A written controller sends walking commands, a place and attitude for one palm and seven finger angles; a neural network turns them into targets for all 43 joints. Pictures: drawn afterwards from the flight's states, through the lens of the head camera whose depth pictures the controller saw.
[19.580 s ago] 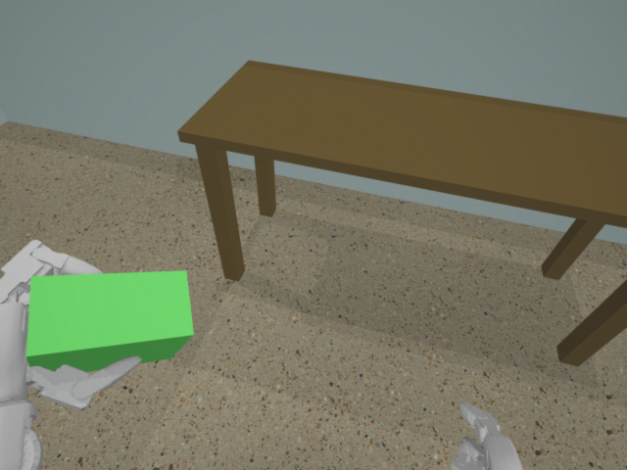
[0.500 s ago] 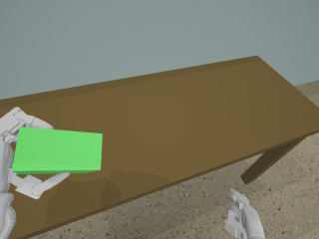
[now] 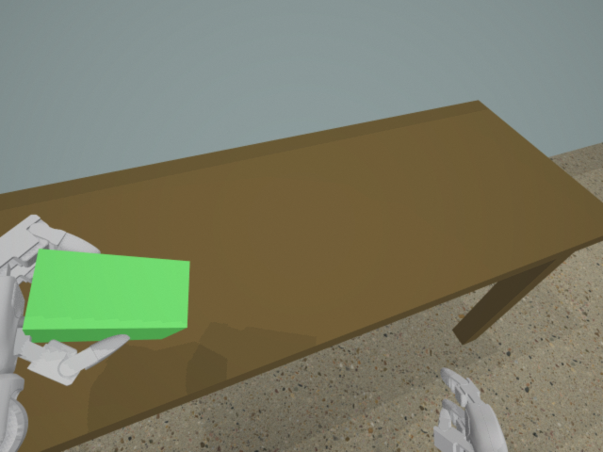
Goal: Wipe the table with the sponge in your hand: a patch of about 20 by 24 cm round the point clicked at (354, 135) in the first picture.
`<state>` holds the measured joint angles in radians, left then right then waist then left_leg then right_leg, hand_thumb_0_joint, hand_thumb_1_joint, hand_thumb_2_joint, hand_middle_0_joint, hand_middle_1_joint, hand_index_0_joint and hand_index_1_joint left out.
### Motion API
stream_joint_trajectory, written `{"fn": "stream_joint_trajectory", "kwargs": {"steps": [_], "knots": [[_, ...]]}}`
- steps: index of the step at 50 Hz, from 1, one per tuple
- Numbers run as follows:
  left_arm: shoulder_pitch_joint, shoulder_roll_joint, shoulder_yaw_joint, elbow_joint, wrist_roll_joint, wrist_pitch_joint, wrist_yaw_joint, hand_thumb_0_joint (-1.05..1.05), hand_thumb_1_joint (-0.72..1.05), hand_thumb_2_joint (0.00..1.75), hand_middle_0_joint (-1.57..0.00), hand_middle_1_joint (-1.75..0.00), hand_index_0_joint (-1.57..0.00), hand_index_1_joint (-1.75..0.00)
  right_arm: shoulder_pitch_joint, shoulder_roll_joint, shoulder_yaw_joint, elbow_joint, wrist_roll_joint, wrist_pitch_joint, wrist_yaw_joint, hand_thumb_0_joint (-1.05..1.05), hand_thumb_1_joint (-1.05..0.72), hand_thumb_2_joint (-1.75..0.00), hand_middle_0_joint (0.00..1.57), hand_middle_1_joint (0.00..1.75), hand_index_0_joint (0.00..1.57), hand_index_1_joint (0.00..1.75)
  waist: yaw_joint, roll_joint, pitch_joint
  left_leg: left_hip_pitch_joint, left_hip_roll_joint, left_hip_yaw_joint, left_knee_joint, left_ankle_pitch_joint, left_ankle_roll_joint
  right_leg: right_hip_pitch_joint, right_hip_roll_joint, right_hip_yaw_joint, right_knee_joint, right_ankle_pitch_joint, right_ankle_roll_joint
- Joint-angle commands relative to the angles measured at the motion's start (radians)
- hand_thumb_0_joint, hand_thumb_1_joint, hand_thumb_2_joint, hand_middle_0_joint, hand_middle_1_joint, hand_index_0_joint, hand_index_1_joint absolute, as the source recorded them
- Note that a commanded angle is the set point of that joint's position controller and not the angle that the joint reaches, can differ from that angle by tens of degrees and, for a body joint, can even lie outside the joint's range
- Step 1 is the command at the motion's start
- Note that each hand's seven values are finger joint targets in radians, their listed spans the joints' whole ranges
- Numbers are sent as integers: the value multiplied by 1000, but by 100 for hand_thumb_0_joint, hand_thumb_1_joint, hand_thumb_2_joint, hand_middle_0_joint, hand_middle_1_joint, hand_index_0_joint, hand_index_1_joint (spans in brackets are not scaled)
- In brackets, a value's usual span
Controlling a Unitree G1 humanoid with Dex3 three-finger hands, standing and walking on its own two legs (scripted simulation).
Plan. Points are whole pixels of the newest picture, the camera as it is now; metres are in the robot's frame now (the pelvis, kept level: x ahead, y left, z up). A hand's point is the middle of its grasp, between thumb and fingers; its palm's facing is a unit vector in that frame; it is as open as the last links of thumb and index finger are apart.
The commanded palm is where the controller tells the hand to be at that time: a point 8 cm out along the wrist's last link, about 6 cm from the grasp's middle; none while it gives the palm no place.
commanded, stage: look again from close up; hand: left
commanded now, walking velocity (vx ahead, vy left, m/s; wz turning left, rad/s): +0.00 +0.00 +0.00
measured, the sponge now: (133, 302) +0.24 +0.20 +0.12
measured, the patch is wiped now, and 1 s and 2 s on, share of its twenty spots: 0.00 0.00 0.00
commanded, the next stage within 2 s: shuffle to correct the standing spot in 0.02 s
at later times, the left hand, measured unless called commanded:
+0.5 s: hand (100, 297) +0.22 +0.22 +0.15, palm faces +0.33 -0.87 -0.37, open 10.7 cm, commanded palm +0.16 +0.25 +0.17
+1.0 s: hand (162, 305) +0.22 +0.16 +0.15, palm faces +0.27 -0.87 -0.42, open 10.7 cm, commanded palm +0.16 +0.20 +0.17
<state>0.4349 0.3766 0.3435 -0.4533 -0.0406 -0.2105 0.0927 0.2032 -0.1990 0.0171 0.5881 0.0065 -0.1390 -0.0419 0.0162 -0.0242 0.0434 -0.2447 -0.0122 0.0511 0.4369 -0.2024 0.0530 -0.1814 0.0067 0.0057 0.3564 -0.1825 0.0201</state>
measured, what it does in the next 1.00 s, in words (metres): shifts its weight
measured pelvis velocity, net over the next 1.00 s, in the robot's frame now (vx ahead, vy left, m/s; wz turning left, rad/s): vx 0.00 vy -0.07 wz -0.02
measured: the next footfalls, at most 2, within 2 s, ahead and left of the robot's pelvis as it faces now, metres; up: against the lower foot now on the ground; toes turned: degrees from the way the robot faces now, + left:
none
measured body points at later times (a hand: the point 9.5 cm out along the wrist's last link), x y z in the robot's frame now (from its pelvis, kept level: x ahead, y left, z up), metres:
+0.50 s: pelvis +0.00 -0.02 +0.00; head +0.03 +0.00 +0.45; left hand +0.20 +0.27 +0.17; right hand +0.19 -0.24 -0.07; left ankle +0.02 +0.08 -0.74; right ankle +0.00 -0.14 -0.74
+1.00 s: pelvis +0.00 -0.07 -0.01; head +0.03 -0.06 +0.44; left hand +0.20 +0.21 +0.18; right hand +0.16 -0.33 -0.08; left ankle +0.02 +0.08 -0.74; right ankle +0.00 -0.14 -0.74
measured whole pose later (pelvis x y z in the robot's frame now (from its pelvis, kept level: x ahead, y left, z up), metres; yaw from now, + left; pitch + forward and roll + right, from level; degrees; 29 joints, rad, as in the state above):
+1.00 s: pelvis +0.00 -0.07 -0.01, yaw -1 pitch +1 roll -1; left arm 0.50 0.41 0.37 -0.53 -0.10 -0.14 0.06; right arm 0.21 -0.22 -0.04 0.57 0.01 -0.09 -0.06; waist -0.01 0.00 0.03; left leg -0.30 0.09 0.02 0.52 -0.24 -0.05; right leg -0.25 0.11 -0.02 0.45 -0.23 -0.08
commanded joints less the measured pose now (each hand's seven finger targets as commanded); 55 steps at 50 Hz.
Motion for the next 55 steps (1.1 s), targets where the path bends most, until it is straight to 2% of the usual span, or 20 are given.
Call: {"fn": "stream_joint_trajectory", "kwargs": {"steps": [1,7,9,11,12,16,17,21,22,24,31,32,36,37,41,45,46,51,52,55], "knots": [[-73,183,145,-257,-10,-74,27,0,10,130,-120,-160,-120,-160,-99,-133,-51,-161,6,-60,-10,0,-90,-90,20,30,20,30,2,102,-171,53,90,-102,-95,82,-46,61,-45,46,-17,153,-34],[-67,141,106,-222,-16,-68,20,0,10,130,-120,-160,-120,-160,-89,-130,-47,-155,2,-53,-12,0,-90,-90,20,30,20,30,1,85,-155,52,94,-100,-110,65,-44,45,-36,34,-29,132,-29],[-89,161,121,-233,-18,-65,19,0,10,130,-120,-160,-120,-160,-88,-130,-53,-161,5,-54,-13,0,-90,-90,20,30,20,30,1,78,-161,69,111,-108,-112,89,-49,39,-32,32,-19,135,-25],[-112,179,137,-246,-18,-59,21,0,10,130,-120,-160,-120,-160,-105,-125,-52,-162,9,-54,-13,0,-90,-90,20,30,20,30,0,90,-157,87,124,-107,-120,93,-55,22,-24,29,-12,119,-22],[-114,136,98,-222,-24,-58,13,0,10,130,-120,-160,-120,-160,-91,-127,-49,-160,5,-48,-10,0,-90,-90,20,30,20,30,-3,103,-143,66,128,-107,-135,76,-54,19,-16,14,-10,99,-19],[-126,172,129,-248,-19,-50,15,0,10,130,-120,-160,-120,-160,-103,-122,-58,-170,10,-48,-3,0,-90,-90,20,30,20,30,0,139,-156,71,158,-111,-130,77,-54,17,-15,14,23,87,-19],[-120,133,95,-235,-26,-49,9,0,10,130,-120,-160,-120,-160,-91,-122,-54,-170,7,-42,1,0,-90,-90,20,30,20,30,-1,129,-149,48,162,-115,-140,57,-49,20,-8,2,26,74,-17],[-100,188,147,-282,-26,-43,9,0,10,130,-120,-160,-120,-160,-99,-122,-65,-183,9,-42,7,0,-90,-90,20,30,20,30,1,134,-168,73,172,-108,-96,117,-45,7,-14,14,30,107,-21],[-96,145,110,-278,-32,-43,1,0,10,130,-120,-160,-120,-160,-92,-120,-61,-184,5,-38,10,0,-90,-90,20,30,20,30,-2,143,-169,57,172,-104,-95,116,-42,10,-10,7,32,104,-21],[-78,170,137,-277,-35,-38,-1,0,10,130,-120,-160,-120,-160,-85,-124,-69,-190,3,-38,9,0,-90,-90,20,30,20,30,1,130,-178,60,183,-103,-70,132,-39,9,-17,16,38,119,-22],[-59,191,161,-289,-47,-19,-4,0,10,130,-120,-160,-120,-160,-94,-126,-77,-193,9,-32,1,0,-90,-90,20,30,20,30,-6,105,-179,87,158,-80,-22,93,-41,-40,-20,59,8,141,-36],[-61,163,134,-284,-50,-20,-8,0,10,130,-120,-160,-120,-160,-87,-129,-75,-188,3,-27,1,0,-90,-90,20,30,20,30,-8,103,-180,70,155,-75,-17,78,-38,-36,-19,52,5,132,-33],[-39,206,174,-296,-56,-7,-4,0,10,130,-120,-160,-120,-160,-93,-131,-85,-194,9,-25,-6,0,-90,-90,20,30,20,30,-8,80,-189,89,141,-62,22,62,-39,-61,-39,91,-9,148,-45],[-29,177,148,-285,-59,-7,-7,0,10,130,-120,-160,-120,-160,-86,-129,-82,-193,4,-21,-7,0,-90,-90,20,30,20,30,-11,67,-191,78,137,-56,32,52,-36,-59,-42,87,-11,143,-44],[-14,217,183,-293,-63,3,1,0,10,130,-120,-160,-120,-160,-93,-131,-87,-190,11,-19,-13,0,-90,-90,20,30,20,30,-14,61,-185,88,120,-53,63,51,-39,-85,-63,117,-20,149,-57],[5,206,174,-288,-67,2,-4,0,10,130,-120,-160,-120,-160,-79,-136,-92,-190,7,-12,-16,0,-90,-90,20,30,20,30,-16,38,-187,71,122,-51,85,71,-37,-77,-73,117,-10,185,-49],[5,220,184,-305,-68,4,1,0,10,130,-120,-160,-120,-160,-94,-134,-88,-186,11,-13,-17,0,-90,-90,20,30,20,30,-18,72,-183,85,122,-57,73,83,-38,-85,-68,115,-10,185,-53],[12,226,189,-293,-68,3,0,0,10,130,-120,-160,-120,-160,-98,-134,-86,-182,8,-11,-21,0,-90,-90,20,30,20,30,-16,78,-163,79,140,-64,45,91,-34,-86,-52,100,-9,169,-31],[8,194,158,-284,-68,0,-6,0,10,130,-120,-160,-120,-160,-88,-133,-82,-180,3,-8,-20,0,-90,-90,20,30,20,30,-20,80,-163,65,145,-64,38,91,-30,-76,-46,84,-5,159,-24],[1,205,170,-271,-67,2,-8,0,10,130,-120,-160,-120,-160,-81,-136,-87,-184,5,-7,-19,0,-90,-90,20,30,20,30,-15,51,-165,48,144,-61,47,71,-33,-56,-49,94,-11,156,-15]]}}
